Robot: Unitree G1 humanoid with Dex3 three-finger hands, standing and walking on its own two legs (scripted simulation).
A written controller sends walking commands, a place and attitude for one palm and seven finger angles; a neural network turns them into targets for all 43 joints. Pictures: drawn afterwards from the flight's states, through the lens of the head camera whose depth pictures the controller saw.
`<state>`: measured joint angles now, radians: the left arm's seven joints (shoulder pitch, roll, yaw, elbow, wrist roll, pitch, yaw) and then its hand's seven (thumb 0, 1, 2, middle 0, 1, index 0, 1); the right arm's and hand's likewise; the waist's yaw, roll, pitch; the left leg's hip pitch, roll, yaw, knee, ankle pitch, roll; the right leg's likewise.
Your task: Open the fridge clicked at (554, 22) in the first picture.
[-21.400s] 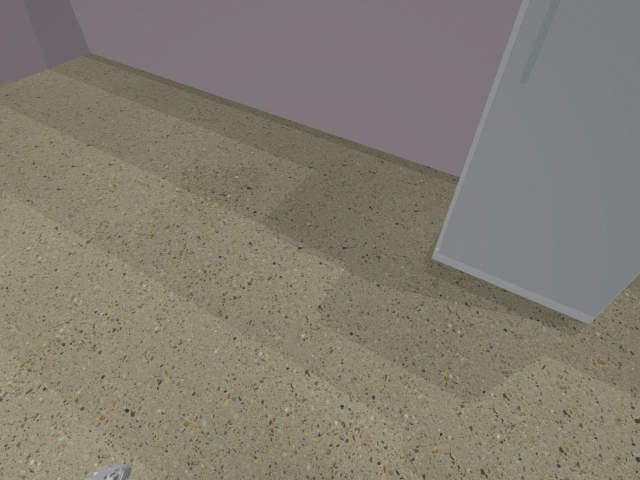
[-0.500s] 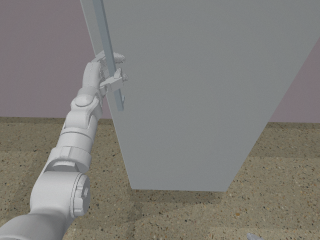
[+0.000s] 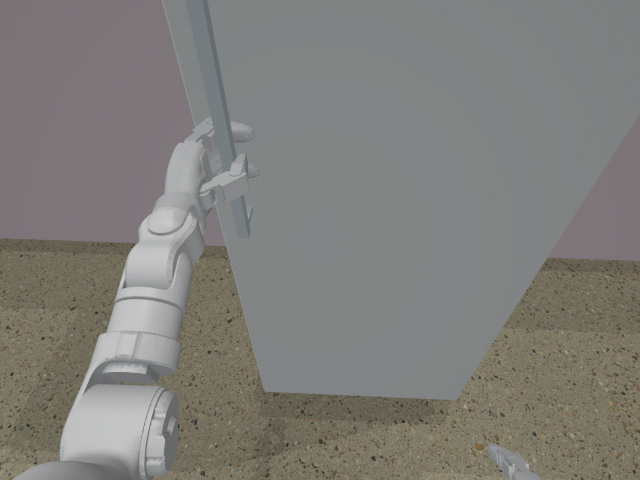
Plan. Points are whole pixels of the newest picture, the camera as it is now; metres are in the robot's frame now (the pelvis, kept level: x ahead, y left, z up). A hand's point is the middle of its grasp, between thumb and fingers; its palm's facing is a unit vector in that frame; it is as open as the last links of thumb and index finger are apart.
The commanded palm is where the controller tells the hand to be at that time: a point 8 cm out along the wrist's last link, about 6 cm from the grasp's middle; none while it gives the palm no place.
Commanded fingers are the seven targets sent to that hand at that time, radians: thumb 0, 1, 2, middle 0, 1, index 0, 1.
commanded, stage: pull the door a little, standing still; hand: left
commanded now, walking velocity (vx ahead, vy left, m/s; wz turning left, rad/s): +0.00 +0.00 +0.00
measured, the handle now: (220, 91) +0.48 +0.14 +0.27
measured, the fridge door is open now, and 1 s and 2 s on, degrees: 0 13 44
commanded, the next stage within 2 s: walk backward, drawing the door open in 0.42 s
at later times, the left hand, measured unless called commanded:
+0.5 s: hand (239, 209) +0.37 +0.11 +0.19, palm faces -0.06 -1.00 -0.02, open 6.1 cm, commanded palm +0.30 +0.17 +0.19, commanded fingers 0.00 0.90 0.90 -0.45 -1.40 -0.45 -1.40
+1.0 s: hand (245, 249) +0.32 +0.10 +0.17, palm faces +0.25 -0.92 -0.31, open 6.3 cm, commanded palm +0.27 +0.14 +0.19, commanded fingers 0.00 0.90 0.90 -0.45 -1.40 -0.45 -1.40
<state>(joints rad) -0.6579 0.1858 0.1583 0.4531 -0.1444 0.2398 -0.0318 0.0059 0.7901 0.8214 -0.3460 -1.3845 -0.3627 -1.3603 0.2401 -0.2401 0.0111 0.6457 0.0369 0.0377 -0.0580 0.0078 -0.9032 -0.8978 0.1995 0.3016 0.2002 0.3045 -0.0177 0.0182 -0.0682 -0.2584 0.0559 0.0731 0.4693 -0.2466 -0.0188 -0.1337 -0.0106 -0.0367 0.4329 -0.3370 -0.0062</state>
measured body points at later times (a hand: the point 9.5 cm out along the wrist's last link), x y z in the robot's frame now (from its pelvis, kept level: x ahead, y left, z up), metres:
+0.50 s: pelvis +0.06 -0.01 +0.01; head +0.03 -0.03 +0.45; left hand +0.36 +0.16 +0.19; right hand +0.21 -0.25 -0.08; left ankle +0.00 +0.15 -0.73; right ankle -0.07 -0.10 -0.73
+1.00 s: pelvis +0.07 -0.06 -0.01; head +0.12 -0.12 +0.43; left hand +0.30 +0.14 +0.19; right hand +0.27 -0.25 -0.13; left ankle -0.02 +0.10 -0.70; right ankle +0.15 -0.09 -0.74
